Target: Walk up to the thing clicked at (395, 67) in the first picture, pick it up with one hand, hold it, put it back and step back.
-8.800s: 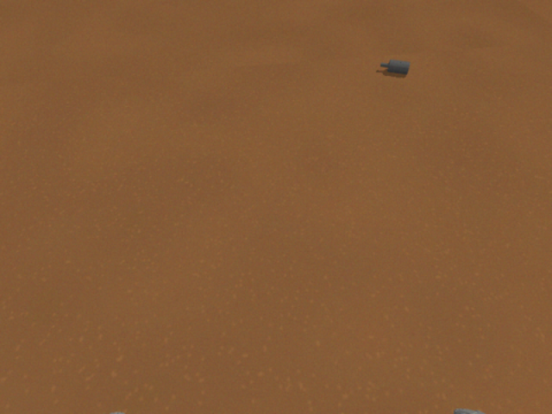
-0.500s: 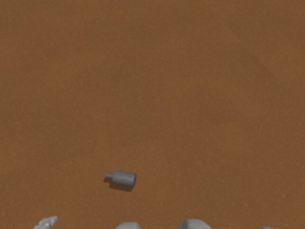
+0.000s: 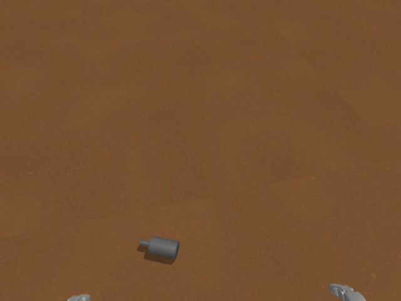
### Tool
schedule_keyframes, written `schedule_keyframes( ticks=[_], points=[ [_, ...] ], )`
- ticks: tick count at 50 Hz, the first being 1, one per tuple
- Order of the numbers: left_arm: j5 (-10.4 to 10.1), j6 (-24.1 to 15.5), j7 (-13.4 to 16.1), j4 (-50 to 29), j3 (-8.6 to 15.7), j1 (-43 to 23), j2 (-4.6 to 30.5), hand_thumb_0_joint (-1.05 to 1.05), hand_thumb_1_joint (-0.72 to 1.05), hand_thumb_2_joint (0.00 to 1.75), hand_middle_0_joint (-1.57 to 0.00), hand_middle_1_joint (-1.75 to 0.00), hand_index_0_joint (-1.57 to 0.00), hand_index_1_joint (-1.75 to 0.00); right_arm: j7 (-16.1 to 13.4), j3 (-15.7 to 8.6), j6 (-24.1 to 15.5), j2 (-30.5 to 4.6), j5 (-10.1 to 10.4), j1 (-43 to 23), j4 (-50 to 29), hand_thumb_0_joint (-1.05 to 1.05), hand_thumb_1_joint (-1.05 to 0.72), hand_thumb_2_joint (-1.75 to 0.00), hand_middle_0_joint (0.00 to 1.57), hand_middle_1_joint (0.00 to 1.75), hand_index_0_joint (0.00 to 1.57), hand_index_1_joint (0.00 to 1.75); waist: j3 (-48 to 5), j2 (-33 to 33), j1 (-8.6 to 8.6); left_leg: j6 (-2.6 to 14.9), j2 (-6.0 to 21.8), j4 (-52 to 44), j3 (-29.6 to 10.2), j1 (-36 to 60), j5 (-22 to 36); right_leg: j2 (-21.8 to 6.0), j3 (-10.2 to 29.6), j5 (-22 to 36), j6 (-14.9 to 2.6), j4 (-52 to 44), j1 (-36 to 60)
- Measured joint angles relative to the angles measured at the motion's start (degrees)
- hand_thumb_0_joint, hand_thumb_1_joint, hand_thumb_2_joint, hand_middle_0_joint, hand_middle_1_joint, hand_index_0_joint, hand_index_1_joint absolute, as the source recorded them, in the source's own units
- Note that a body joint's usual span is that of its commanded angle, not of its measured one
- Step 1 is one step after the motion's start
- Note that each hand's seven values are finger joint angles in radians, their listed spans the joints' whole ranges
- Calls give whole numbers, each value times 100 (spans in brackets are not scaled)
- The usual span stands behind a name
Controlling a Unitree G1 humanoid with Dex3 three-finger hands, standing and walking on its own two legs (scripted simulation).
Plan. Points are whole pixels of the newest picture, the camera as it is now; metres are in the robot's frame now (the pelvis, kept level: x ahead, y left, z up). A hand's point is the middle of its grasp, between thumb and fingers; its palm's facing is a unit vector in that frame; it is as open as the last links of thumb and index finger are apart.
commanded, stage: stand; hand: left
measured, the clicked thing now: (158, 246) +0.45 +0.24 -0.74
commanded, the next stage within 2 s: none
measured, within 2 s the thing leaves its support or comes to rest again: neither
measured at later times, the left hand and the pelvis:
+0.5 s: hand out of the picture +0.08 +0.24 -0.15, palm faces +0.00 -0.94 -0.33, open 7.4 cm; pelvis +0.00 -0.01 +0.00, yaw +1 degrees
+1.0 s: hand out of the picture +0.09 +0.24 -0.15, palm faces +0.00 -0.94 -0.34, open 7.4 cm; pelvis +0.01 -0.02 +0.00, yaw +1 degrees
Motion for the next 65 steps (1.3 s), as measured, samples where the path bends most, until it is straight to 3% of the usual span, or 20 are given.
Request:
schedule_keyframes(
  ticks=[33,65],
  points=[
    [3,22,17,104,10,42,-66,0,91,90,-21,-30,-20,-30,-15,29,64,-2,-27,223,261,1,-91,-90,20,30,21,30,-47,54,-60,-136,133,-132,-96,-1,44,130,-99,31,-132,-156,30],
    [-1,43,27,74,29,105,-48,0,91,90,-21,-30,-20,-30,-51,88,67,-8,-20,246,164,1,-91,-90,20,30,21,30,-34,60,-40,-113,119,-224,-79,127,14,117,-78,-6,-106,-222,142]
  ],
)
